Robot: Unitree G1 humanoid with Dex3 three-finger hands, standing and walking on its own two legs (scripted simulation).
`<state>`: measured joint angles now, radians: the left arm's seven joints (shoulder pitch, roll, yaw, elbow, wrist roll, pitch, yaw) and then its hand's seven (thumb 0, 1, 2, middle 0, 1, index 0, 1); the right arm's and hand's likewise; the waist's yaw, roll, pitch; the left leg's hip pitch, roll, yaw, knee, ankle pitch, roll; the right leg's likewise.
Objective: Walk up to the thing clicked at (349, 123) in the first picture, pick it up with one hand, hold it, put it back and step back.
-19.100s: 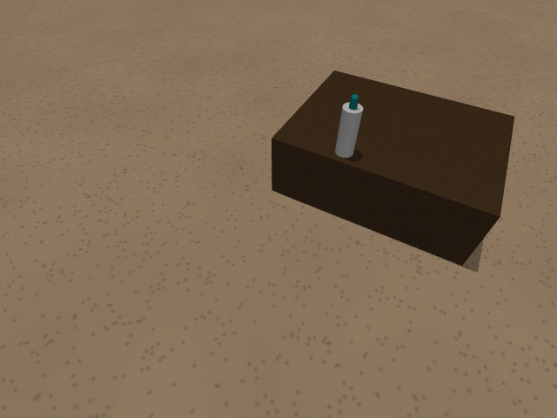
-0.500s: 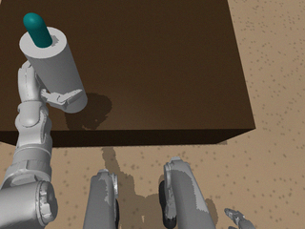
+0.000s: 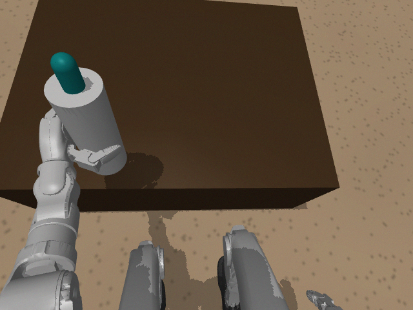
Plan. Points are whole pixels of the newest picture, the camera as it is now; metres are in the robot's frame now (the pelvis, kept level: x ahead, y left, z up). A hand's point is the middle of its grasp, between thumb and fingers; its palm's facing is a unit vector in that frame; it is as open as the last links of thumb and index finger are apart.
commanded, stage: lift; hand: left
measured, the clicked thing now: (90, 121) +0.46 +0.17 +0.02
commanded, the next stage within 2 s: hold in 1.40 s
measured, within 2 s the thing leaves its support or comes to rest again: neither
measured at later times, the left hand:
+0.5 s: hand (65, 131) +0.40 +0.17 +0.10, palm faces +0.12 -0.99 -0.05, open 11.1 cm
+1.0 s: hand (44, 122) +0.38 +0.17 +0.16, palm faces +0.10 -0.99 -0.04, open 11.2 cm
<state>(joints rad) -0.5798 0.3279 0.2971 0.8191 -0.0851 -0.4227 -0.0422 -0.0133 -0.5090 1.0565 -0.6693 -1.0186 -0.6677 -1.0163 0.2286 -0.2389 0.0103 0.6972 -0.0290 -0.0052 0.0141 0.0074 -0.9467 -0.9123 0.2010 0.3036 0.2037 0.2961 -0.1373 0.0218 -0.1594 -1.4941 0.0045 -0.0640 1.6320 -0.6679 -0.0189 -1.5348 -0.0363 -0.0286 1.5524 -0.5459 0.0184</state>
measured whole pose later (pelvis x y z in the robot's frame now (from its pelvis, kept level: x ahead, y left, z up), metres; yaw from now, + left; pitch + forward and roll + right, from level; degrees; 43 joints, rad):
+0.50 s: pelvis +0.02 +0.00 +0.09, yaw +0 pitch +19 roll -2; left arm -0.30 0.23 0.16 0.56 -0.13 -0.34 0.01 -0.01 -0.56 1.12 -0.67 -1.05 -0.67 -1.04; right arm 0.21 -0.23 0.00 0.67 0.00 -0.03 -0.02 0.01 -0.93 -0.91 0.20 0.30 0.20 0.30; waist -0.07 0.01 -0.13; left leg -1.05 0.02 -0.06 1.30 -0.59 -0.02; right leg -1.08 -0.02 -0.04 1.22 -0.47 0.02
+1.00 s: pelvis +0.03 +0.00 +0.13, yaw +1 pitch +12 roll -2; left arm -0.18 0.23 0.11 0.46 -0.15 -0.32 0.01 -0.01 -0.57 1.14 -0.67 -1.05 -0.67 -1.05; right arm 0.23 -0.21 0.02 0.67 0.00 -0.04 -0.05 0.01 -0.93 -0.91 0.20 0.30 0.20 0.30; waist -0.05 0.00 -0.08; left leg -0.77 0.02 -0.04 1.08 -0.53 -0.01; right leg -0.81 -0.02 -0.03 1.01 -0.42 0.02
